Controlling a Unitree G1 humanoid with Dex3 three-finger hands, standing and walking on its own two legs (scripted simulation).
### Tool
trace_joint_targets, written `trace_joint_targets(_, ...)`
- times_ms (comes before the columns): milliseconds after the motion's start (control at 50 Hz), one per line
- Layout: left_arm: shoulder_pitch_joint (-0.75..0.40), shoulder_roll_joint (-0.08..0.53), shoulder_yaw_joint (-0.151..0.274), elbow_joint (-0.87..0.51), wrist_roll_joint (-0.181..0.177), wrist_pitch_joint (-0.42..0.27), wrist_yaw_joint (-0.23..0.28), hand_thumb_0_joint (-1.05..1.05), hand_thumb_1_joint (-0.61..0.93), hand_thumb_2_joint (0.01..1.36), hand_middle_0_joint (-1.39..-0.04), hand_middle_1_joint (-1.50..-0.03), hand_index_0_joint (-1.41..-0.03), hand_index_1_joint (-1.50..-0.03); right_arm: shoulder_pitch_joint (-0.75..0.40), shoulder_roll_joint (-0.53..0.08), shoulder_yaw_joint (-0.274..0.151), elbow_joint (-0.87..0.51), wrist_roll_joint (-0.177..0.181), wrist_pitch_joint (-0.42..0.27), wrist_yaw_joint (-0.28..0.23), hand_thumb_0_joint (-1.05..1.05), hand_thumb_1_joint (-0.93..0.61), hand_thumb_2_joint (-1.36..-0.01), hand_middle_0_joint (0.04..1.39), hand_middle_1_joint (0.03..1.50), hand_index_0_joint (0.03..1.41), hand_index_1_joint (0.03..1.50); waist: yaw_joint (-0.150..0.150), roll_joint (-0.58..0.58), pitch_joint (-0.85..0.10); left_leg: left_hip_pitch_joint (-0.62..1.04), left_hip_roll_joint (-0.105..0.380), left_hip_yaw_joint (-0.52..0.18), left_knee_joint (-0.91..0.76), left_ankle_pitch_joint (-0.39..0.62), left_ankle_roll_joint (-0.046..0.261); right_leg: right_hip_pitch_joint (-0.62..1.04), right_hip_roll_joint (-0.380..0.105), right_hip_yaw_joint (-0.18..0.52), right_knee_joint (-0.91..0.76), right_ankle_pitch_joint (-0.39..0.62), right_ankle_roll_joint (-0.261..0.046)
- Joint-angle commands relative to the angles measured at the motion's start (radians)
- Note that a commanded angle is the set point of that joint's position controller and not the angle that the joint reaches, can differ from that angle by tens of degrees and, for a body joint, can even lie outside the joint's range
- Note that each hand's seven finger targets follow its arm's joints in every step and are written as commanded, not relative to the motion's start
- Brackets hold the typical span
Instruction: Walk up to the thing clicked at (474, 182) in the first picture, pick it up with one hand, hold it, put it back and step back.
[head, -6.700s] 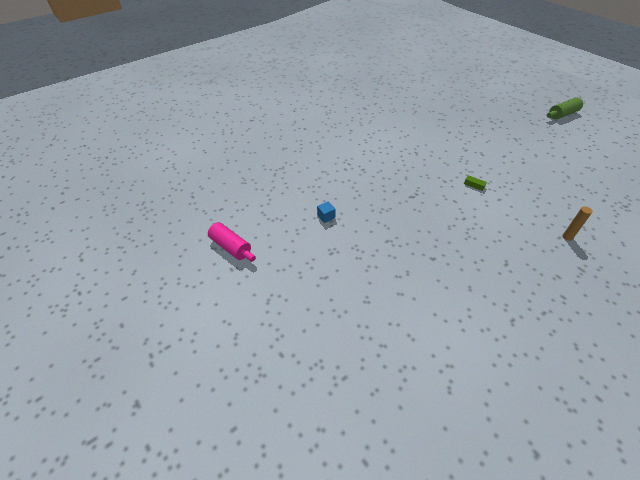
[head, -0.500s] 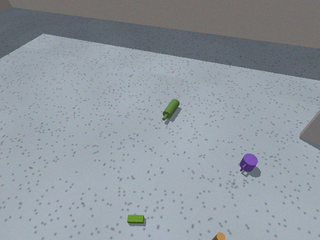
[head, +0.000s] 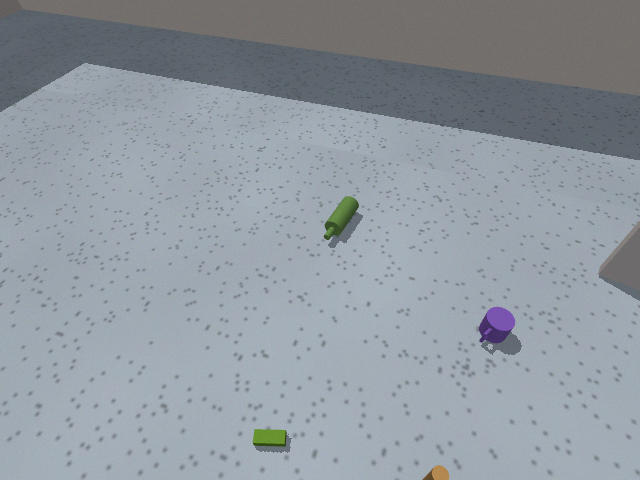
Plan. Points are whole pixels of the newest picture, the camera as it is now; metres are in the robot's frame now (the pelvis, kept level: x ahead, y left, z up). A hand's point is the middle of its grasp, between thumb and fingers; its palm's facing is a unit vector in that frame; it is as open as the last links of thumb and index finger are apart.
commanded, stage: stand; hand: left
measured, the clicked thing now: (269, 437) +0.37 +0.19 -0.77
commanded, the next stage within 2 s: none
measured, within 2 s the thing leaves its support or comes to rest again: neither
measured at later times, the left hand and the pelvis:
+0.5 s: hand out of the picture +0.07 +0.25 -0.16, palm faces -0.03 -0.94 -0.34, open 7.4 cm; pelvis +0.00 +0.00 +0.00, yaw +0 degrees
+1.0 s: hand out of the picture +0.08 +0.25 -0.16, palm faces -0.02 -0.94 -0.34, open 7.4 cm; pelvis +0.01 +0.00 +0.00, yaw +0 degrees
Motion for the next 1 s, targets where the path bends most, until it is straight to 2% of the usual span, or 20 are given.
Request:
trace_joint_targets(0,-0.037,0.221,0.042,-0.058,-0.004,-0.025,0.017,0.000,0.900,0.900,-0.200,-0.300,-0.200,-0.300,-0.040,-0.212,-0.042,-0.057,0.004,-0.016,-0.014,0.000,-0.900,-0.900,0.200,0.300,0.200,0.300,-0.002,-0.011,-0.085,0.008,0.123,-0.095,-0.046,0.131,0.025,0.032,-0.102,0.083,-0.051,0.113,-0.033)
trace_joint_targets(260,-0.026,0.219,0.042,-0.060,-0.003,-0.021,0.014,0.000,0.900,0.900,-0.200,-0.300,-0.200,-0.300,-0.029,-0.208,-0.038,-0.058,0.005,-0.018,-0.016,0.000,-0.900,-0.900,0.200,0.300,0.200,0.300,0.000,-0.009,-0.079,0.004,0.120,-0.093,-0.048,0.132,0.024,0.032,-0.103,0.084,-0.046,0.118,-0.037)
trace_joint_targets(380,-0.026,0.222,0.040,-0.063,-0.003,-0.023,0.016,0.000,0.900,0.900,-0.200,-0.300,-0.200,-0.300,-0.022,-0.210,-0.041,-0.058,0.004,-0.016,-0.015,0.000,-0.900,-0.900,0.200,0.300,0.200,0.300,-0.005,-0.015,-0.066,0.002,0.117,-0.097,-0.052,0.113,0.022,0.015,-0.097,0.081,-0.053,0.087,-0.037)
trace_joint_targets(420,-0.023,0.218,0.040,-0.066,-0.003,-0.023,0.014,0.000,0.900,0.900,-0.200,-0.300,-0.200,-0.300,-0.019,-0.210,-0.040,-0.059,0.003,-0.018,-0.016,0.000,-0.900,-0.900,0.200,0.300,0.200,0.300,-0.004,-0.003,-0.078,0.002,0.118,-0.092,-0.045,0.122,0.025,0.027,-0.103,0.086,-0.048,0.120,-0.038)
trace_joint_targets(500,-0.016,0.220,0.040,-0.061,-0.004,-0.023,0.016,0.000,0.900,0.900,-0.200,-0.300,-0.200,-0.300,-0.028,-0.209,-0.039,-0.060,0.005,-0.014,-0.015,0.000,-0.900,-0.900,0.200,0.300,0.200,0.300,0.001,-0.015,-0.057,-0.004,0.117,-0.098,-0.051,0.083,0.025,0.010,-0.098,0.084,-0.054,0.071,-0.035)
trace_joint_targets(540,-0.018,0.221,0.040,-0.062,-0.003,-0.023,0.015,0.000,0.900,0.900,-0.200,-0.300,-0.200,-0.300,-0.017,-0.210,-0.039,-0.059,0.004,-0.015,-0.015,0.000,-0.900,-0.900,0.200,0.300,0.200,0.300,-0.002,-0.007,-0.065,-0.004,0.116,-0.092,-0.046,0.102,0.026,0.020,-0.101,0.088,-0.054,0.099,-0.038)
trace_joint_targets(600,-0.012,0.221,0.039,-0.064,-0.002,-0.022,0.016,0.000,0.900,0.900,-0.200,-0.300,-0.200,-0.300,-0.028,-0.210,-0.041,-0.060,0.004,-0.015,-0.015,0.000,-0.900,-0.900,0.200,0.300,0.200,0.300,0.001,-0.010,-0.066,0.000,0.117,-0.098,-0.048,0.100,0.021,0.017,-0.096,0.080,-0.049,0.082,-0.036)
trace_joint_targets(640,-0.014,0.218,0.039,-0.065,-0.001,-0.022,0.015,0.000,0.900,0.900,-0.200,-0.300,-0.200,-0.300,-0.020,-0.212,-0.039,-0.061,0.004,-0.015,-0.016,0.000,-0.900,-0.900,0.200,0.300,0.200,0.300,-0.001,-0.006,-0.070,-0.001,0.116,-0.094,-0.045,0.115,0.024,0.021,-0.100,0.083,-0.047,0.115,-0.038)
trace_joint_targets(740,-0.017,0.219,0.039,-0.067,-0.003,-0.024,0.016,0.000,0.900,0.900,-0.200,-0.300,-0.200,-0.300,-0.017,-0.213,-0.041,-0.061,0.004,-0.015,-0.015,0.000,-0.900,-0.900,0.200,0.300,0.200,0.300,-0.001,-0.008,-0.073,-0.004,0.116,-0.094,-0.042,0.118,0.026,0.036,-0.102,0.084,-0.048,0.117,-0.038)
trace_joint_targets(840,-0.015,0.225,0.041,-0.071,-0.004,-0.025,0.017,0.000,0.900,0.900,-0.200,-0.300,-0.200,-0.300,-0.015,-0.211,-0.041,-0.065,0.003,-0.017,-0.016,0.000,-0.900,-0.900,0.200,0.300,0.200,0.300,0.000,-0.009,-0.092,0.021,0.122,-0.095,-0.036,0.177,0.026,0.040,-0.103,0.078,-0.036,0.158,-0.038)
trace_joint_targets(920,-0.015,0.219,0.039,-0.070,-0.003,-0.023,0.018,0.000,0.900,0.900,-0.200,-0.300,-0.200,-0.300,-0.013,-0.214,-0.043,-0.066,0.005,-0.017,-0.017,0.000,-0.900,-0.900,0.200,0.300,0.200,0.300,-0.002,-0.008,-0.084,0.014,0.122,-0.094,-0.035,0.171,0.025,0.039,-0.102,0.078,-0.039,0.150,-0.038)
trace_joint_targets(980,-0.007,0.218,0.038,-0.065,-0.002,-0.023,0.017,0.000,0.900,0.900,-0.200,-0.300,-0.200,-0.300,-0.019,-0.210,-0.039,-0.065,0.006,-0.015,-0.017,0.000,-0.900,-0.900,0.200,0.300,0.200,0.300,0.002,-0.007,-0.068,0.005,0.120,-0.094,-0.040,0.128,0.027,0.038,-0.102,0.079,-0.049,0.123,-0.036)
